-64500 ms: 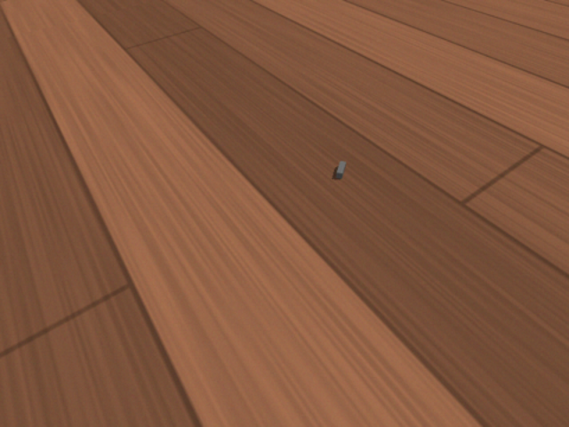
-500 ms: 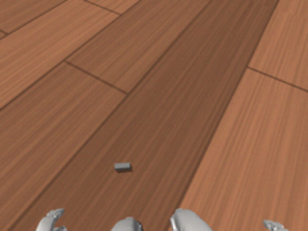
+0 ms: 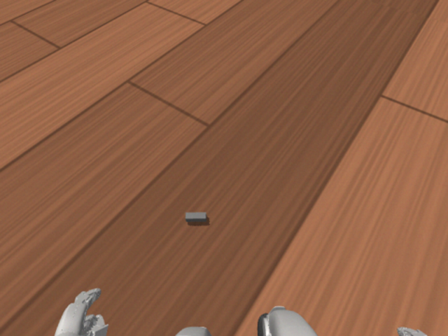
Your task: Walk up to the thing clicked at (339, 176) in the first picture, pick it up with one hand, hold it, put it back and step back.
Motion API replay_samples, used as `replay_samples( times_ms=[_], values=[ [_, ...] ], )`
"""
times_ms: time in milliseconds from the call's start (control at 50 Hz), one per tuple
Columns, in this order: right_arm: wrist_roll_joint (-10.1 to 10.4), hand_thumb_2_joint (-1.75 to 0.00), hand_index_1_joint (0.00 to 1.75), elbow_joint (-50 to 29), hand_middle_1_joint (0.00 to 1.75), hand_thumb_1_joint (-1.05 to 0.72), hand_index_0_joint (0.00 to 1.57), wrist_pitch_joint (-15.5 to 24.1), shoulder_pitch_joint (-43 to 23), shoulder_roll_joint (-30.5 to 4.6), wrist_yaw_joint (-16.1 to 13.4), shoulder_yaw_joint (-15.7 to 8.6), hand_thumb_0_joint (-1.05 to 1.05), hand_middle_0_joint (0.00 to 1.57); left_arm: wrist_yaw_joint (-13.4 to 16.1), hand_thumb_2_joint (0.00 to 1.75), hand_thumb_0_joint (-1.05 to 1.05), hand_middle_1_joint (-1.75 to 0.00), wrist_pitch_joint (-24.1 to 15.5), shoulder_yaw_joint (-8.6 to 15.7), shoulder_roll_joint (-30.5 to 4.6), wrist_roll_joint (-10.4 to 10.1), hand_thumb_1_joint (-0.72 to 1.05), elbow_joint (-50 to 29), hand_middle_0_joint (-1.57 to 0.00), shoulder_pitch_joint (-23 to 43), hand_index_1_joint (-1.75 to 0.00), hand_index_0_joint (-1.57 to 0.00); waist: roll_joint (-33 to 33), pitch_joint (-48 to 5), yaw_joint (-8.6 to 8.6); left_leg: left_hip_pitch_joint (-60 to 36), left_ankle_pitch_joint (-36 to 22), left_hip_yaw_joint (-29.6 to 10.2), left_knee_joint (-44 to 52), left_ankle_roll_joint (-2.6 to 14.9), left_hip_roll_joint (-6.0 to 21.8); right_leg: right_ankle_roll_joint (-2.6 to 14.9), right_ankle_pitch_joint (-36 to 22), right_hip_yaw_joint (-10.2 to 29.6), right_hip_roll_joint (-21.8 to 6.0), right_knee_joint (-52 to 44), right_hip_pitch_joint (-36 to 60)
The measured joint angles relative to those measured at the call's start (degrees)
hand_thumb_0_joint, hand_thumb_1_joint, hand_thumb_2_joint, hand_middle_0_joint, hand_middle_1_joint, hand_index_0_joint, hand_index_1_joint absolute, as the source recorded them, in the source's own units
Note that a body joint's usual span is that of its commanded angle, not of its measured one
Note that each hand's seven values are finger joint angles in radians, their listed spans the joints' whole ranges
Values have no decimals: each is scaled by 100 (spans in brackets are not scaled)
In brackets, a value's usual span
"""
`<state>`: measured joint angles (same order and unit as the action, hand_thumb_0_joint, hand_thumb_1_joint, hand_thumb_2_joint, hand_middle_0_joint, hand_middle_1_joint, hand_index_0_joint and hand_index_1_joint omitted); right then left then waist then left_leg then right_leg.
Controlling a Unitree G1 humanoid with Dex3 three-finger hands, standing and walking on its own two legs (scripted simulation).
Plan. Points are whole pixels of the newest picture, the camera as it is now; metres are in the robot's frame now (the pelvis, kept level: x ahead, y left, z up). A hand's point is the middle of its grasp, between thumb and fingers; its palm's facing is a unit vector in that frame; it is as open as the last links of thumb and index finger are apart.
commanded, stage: step back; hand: left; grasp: from above
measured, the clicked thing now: (196, 217) +0.64 +0.17 -0.73
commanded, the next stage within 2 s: none
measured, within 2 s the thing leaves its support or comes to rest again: neither
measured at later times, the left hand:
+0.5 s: hand out of the picture -0.12 +0.25 -0.15, palm faces -0.10 -0.91 -0.40, open 7.4 cm
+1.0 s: hand out of the picture -0.23 +0.21 -0.14, palm faces +0.02 -0.94 -0.33, open 7.4 cm
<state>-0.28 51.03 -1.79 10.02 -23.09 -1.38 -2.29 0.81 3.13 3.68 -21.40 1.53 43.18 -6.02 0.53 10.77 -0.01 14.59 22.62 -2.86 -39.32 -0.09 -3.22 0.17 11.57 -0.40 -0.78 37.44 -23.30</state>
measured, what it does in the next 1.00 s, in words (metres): walks backwards: right foot, then left foot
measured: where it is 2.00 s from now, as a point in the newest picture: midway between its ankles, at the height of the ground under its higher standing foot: outside the picture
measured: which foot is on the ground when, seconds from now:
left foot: down 0.00-0.50, up 0.52-0.82, down 0.84-1.00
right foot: down 0.00-0.04, up 0.06-0.44, down 0.46-0.88, up 0.90-1.00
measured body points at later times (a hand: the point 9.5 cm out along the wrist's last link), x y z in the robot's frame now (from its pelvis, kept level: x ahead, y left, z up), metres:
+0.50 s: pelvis -0.19 -0.02 +0.00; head -0.15 -0.03 +0.44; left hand -0.11 +0.30 -0.12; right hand -0.07 -0.35 -0.11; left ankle -0.01 +0.10 -0.71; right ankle -0.22 -0.14 -0.72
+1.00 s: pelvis -0.36 -0.04 +0.01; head -0.32 -0.02 +0.46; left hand -0.24 +0.26 -0.11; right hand -0.29 -0.35 -0.10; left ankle -0.34 +0.07 -0.72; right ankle -0.33 -0.17 -0.65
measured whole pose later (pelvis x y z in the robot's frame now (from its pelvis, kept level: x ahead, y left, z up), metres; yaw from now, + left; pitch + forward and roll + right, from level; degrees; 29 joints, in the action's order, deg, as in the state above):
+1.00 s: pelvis -0.36 -0.04 +0.01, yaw +2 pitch -3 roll -1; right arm -2.7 50.9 -1.9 13.5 -20.2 -1.0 -1.7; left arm 0.2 5.2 3.3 -20.4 0.9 46.5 -6.7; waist 1.5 8.4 1.1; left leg 15.9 17.1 -1.8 -35.9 1.6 -0.7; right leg 1.1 28.5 3.5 3.2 62.6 -27.7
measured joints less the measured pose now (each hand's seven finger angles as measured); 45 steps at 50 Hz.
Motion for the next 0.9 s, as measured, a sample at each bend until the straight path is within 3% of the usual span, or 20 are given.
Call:
replay_samples(
  times_ms=[40,100,160,220,360,460,500,520,560,600,660,780,840,880,900],
  values=[
    [-81,-90,29,32,30,-90,20,7,-47,191,43,6,0,20,-2,89,0,-30,72,28,-116,-26,90,55,-21,34,-30,-20,397,138,-109,-90,-270,215,148,199,-188,9,170,261,-124,210,-84],
    [-174,-90,29,-47,30,-90,20,16,51,236,138,53,0,20,20,89,0,-30,181,35,-55,-11,90,281,-21,-75,-30,-20,252,-6,34,58,-421,70,151,305,13,22,1531,574,416,1518,-381],
    [-213,-90,30,-56,30,-90,21,17,72,291,113,74,1,20,2,89,0,-30,180,56,-78,-73,90,358,-21,-254,-30,-20,220,-165,4,112,-784,53,541,267,177,66,1563,946,822,2872,-540],
    [-165,-90,30,-134,30,-90,21,48,-12,311,92,55,1,20,-6,89,0,-30,142,112,-140,-71,90,376,-21,-442,-30,-20,269,-224,-72,247,-1101,120,810,244,246,-30,1395,1147,891,3370,-384],
    [-102,-90,30,-475,30,-90,21,85,-421,281,67,4,0,20,0,89,0,-30,150,146,-259,-17,90,544,-21,-719,-30,-20,259,-61,-150,719,-1536,346,767,196,438,-285,1612,954,522,2240,428],
    [-139,-90,30,-553,30,-90,21,-40,-599,103,102,-30,0,20,-118,89,0,-30,90,106,-191,-14,90,641,-20,-784,-30,-20,44,-70,-192,1158,-1824,468,584,43,612,-74,1455,444,196,325,1128],
    [-120,-90,30,-462,30,-90,21,-121,-610,-47,84,-104,0,20,-143,89,0,-30,58,106,4,42,90,749,-20,-751,-30,-20,-399,-6,-74,1309,-1560,133,376,34,736,15,1221,177,410,171,1184],
    [-102,-90,30,-397,30,-90,21,-159,-523,-50,58,-138,0,20,-173,89,0,-30,69,96,52,78,90,735,-20,-801,-30,-20,-451,-77,-46,1427,-919,-67,147,9,590,51,1164,98,388,192,1133],
    [-90,-90,30,-242,30,-90,20,-231,-287,33,18,-150,0,20,-197,89,0,-30,111,73,40,126,90,673,-21,-947,-30,-20,-205,-297,-214,1682,18,-176,-901,-93,132,163,1088,242,158,251,942],
    [-46,-90,29,-155,30,-90,20,-243,-50,36,43,-130,0,20,-164,89,0,-30,145,71,57,139,90,660,-21,-1027,-30,-20,-33,-443,-295,1764,125,-310,-1904,-131,-235,179,864,359,-28,37,866],
    [-23,-90,29,-110,30,-90,20,-154,323,-63,18,-117,0,20,-114,89,1,-30,157,118,129,143,90,606,-21,-919,-30,-20,-116,-563,-158,1615,-13,-545,-2661,-145,-445,110,501,181,-103,-318,738],
    [-70,-90,29,66,30,-90,20,-102,626,-11,-66,-40,1,20,11,89,1,-30,44,130,73,142,90,82,-21,-351,-30,-20,-172,-262,15,491,535,-198,-1250,-205,-81,179,253,-278,-121,-123,236],
    [-96,-90,29,69,30,-90,20,-44,588,131,-39,-10,1,20,25,89,0,-30,56,83,-15,83,90,-91,-21,-37,-30,-20,-15,-65,71,-67,86,114,57,-59,66,168,234,-469,-221,230,-77],
    [-120,-90,29,121,30,-90,20,-34,431,334,-9,3,1,20,23,89,0,-30,110,73,-109,41,90,-43,-21,112,-30,-20,413,131,-2,-172,-194,308,255,103,-150,137,177,-267,-415,389,-163],
    [-139,-90,29,95,30,-90,20,-39,416,362,32,26,1,20,21,89,0,-30,139,54,-84,11,90,21,-21,104,-30,-20,452,101,-18,-126,-230,346,225,144,-132,121,537,-171,-338,498,-227]
  ],
)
